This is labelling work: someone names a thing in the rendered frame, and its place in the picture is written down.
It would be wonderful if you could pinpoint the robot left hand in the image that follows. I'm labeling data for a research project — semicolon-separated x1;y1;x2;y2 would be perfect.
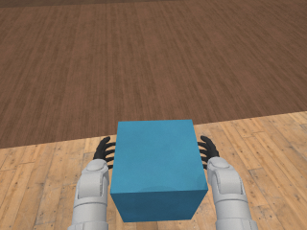
93;136;116;170

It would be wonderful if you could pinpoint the robot right hand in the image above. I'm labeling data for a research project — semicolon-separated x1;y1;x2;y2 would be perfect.
197;135;220;170

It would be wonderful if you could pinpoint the robot left forearm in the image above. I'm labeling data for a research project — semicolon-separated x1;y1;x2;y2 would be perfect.
67;159;109;230

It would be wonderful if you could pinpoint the robot right forearm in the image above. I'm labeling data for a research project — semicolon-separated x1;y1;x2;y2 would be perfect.
206;156;259;230

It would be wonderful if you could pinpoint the carton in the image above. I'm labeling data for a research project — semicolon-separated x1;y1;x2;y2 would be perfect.
109;119;209;222

